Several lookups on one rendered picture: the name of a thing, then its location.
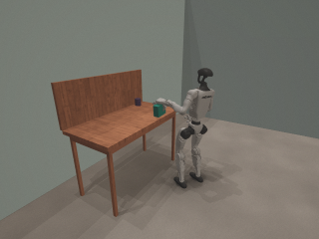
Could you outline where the right robot hand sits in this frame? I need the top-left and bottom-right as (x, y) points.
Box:
(184, 115), (192, 122)

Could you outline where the robot right upper arm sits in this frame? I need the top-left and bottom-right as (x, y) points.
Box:
(207, 89), (215, 112)

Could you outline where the robot left upper arm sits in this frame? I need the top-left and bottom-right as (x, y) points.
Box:
(179, 89), (198, 116)

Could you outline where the left robot thigh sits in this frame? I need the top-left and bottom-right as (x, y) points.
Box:
(175, 127), (192, 160)

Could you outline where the left robot forearm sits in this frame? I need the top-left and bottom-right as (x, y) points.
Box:
(163, 100), (183, 113)

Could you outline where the humanoid robot head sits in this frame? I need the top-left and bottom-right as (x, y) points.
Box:
(197, 68), (213, 92)

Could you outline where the sponge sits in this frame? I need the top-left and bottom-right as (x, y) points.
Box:
(153, 104), (166, 118)

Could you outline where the left robot hand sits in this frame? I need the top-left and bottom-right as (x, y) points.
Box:
(153, 98), (166, 111)

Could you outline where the table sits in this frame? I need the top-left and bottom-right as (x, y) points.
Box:
(51, 70), (176, 217)

